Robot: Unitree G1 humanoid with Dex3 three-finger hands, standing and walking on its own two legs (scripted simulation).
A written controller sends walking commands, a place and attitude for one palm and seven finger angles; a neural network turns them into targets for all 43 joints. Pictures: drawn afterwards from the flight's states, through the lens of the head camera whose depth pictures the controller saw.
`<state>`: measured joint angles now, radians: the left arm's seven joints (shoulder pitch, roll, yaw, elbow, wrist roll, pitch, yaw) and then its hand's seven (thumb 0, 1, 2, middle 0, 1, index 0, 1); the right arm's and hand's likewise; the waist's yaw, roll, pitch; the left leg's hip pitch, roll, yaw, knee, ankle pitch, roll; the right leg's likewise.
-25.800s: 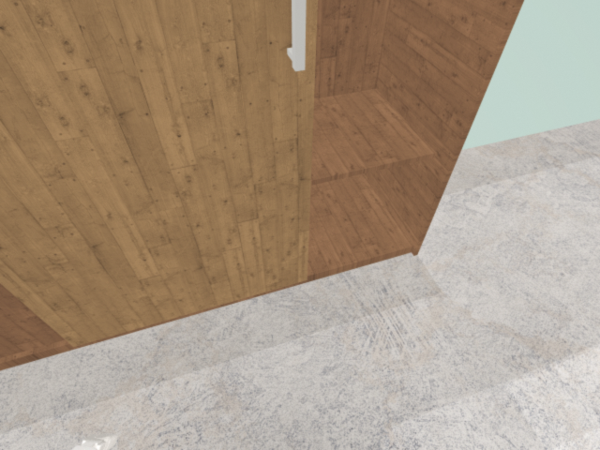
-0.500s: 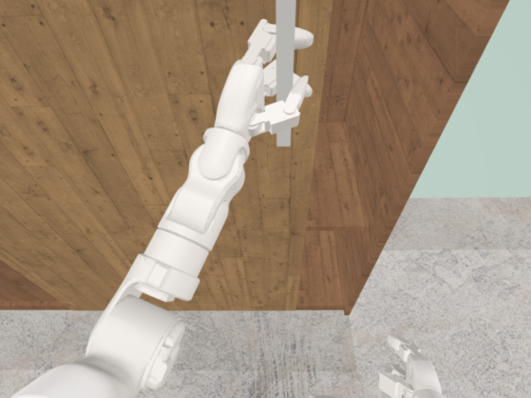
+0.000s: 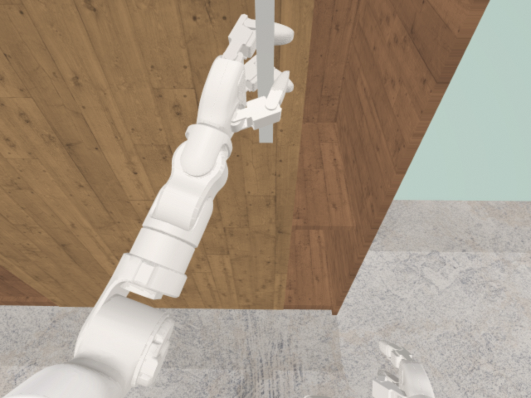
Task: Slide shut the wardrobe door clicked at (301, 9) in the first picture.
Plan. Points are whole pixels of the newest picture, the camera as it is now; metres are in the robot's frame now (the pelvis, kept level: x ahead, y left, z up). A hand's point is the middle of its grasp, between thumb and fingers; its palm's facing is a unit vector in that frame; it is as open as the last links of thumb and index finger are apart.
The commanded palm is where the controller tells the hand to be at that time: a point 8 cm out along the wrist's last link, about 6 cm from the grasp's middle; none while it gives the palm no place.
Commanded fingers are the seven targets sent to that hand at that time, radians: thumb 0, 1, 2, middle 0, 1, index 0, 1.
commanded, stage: stop walking and hold the door there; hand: left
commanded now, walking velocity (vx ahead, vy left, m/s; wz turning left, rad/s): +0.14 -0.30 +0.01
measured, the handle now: (265, 56) +0.46 +0.02 +0.28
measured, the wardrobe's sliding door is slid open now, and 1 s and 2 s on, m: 0.18 0.18 0.18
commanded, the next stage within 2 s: none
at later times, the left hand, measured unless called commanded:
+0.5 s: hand (280, 100) +0.40 +0.00 +0.25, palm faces -0.05 -0.99 -0.16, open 6.6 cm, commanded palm +0.39 +0.06 +0.25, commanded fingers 0.00 0.90 0.90 -0.45 -1.40 -0.45 -1.40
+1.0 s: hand (287, 97) +0.41 -0.01 +0.25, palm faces +0.15 -0.98 -0.14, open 6.4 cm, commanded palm +0.38 +0.03 +0.25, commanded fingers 0.00 0.90 0.90 -0.45 -1.40 -0.45 -1.40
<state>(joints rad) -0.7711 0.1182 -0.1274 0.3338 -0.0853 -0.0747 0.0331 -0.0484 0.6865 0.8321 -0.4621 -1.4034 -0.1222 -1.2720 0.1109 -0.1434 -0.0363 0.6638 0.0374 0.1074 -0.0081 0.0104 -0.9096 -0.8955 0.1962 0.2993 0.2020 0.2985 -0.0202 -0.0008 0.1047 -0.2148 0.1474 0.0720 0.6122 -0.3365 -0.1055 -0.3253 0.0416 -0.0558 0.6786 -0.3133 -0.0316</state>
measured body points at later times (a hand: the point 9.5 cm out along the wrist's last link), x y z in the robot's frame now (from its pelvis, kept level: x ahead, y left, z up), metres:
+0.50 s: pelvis -0.01 -0.06 +0.02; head +0.00 -0.09 +0.46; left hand +0.40 +0.05 +0.26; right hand +0.16 -0.32 -0.08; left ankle +0.00 +0.08 -0.72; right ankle +0.03 -0.07 -0.72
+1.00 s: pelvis -0.03 -0.14 +0.00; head +0.00 -0.18 +0.44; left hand +0.39 +0.04 +0.26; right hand +0.10 -0.39 -0.14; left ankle +0.00 +0.04 -0.71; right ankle +0.01 -0.19 -0.72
